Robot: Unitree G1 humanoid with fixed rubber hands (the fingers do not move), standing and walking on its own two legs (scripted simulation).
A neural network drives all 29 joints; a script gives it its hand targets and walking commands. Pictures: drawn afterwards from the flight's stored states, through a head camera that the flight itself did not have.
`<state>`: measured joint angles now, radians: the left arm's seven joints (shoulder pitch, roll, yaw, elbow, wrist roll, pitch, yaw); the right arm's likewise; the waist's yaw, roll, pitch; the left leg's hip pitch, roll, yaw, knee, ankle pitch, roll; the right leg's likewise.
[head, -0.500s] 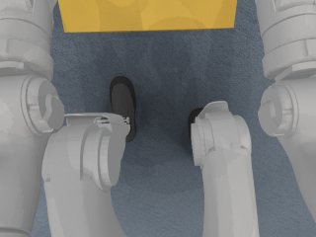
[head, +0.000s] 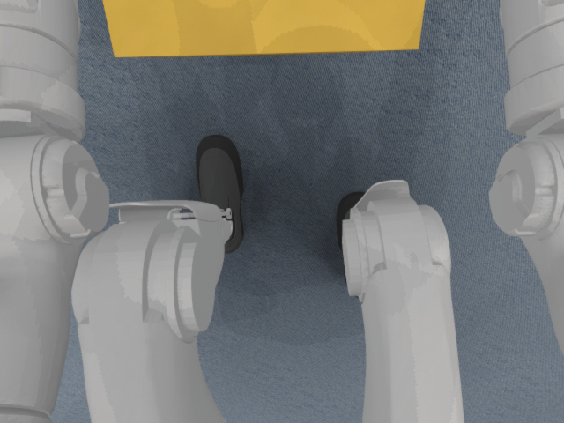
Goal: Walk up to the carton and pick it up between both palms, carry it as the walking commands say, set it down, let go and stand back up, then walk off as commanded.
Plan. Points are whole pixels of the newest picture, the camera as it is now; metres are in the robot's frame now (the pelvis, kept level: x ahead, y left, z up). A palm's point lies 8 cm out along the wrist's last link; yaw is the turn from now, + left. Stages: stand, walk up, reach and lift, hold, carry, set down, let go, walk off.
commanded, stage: set down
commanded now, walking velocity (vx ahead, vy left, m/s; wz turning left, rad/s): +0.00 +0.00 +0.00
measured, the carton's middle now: out of the picture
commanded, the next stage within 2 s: let go in 1.24 s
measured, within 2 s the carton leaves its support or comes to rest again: neither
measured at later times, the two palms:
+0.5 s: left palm out of the picture +0.55 +0.29 -0.06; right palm out of the picture +0.59 -0.12 -0.07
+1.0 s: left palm out of the picture +0.55 +0.27 +0.09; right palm out of the picture +0.59 -0.14 +0.09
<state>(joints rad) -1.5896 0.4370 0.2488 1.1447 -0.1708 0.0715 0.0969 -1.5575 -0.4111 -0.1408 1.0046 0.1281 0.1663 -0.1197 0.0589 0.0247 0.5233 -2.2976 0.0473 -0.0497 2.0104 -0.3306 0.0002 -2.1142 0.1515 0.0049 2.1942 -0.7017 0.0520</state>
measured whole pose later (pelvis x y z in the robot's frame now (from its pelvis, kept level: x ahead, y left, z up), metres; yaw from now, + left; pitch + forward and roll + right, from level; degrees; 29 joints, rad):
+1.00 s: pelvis +0.00 +0.00 +0.18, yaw +4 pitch +28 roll -2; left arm -1.41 0.46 0.25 0.59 -0.18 0.51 0.07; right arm -1.38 -0.46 -0.14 0.59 0.19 0.50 -0.10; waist 0.03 -0.01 0.52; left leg -1.64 0.01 -0.05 1.43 -0.27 -0.01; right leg -1.49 0.09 0.01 1.58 -0.58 0.02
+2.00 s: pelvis +0.06 +0.01 +0.34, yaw +7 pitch +8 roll -2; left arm -0.19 0.24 0.12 0.44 -0.01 0.25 -0.04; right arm -0.14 -0.19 -0.14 0.42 0.06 0.20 0.07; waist 0.00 -0.01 0.16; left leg -0.77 -0.02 -0.06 0.81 -0.18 0.00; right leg -0.60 0.04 0.02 0.89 -0.43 0.01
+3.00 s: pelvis +0.14 +0.00 +0.38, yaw +8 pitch -1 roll +1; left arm 0.29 0.25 0.09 0.67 0.05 0.03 0.01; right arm 0.29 -0.26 -0.10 0.60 0.03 0.01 0.01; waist -0.01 -0.03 -0.11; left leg -0.31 -0.03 -0.06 0.54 -0.21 -0.01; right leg -0.12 0.01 0.02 0.57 -0.43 -0.02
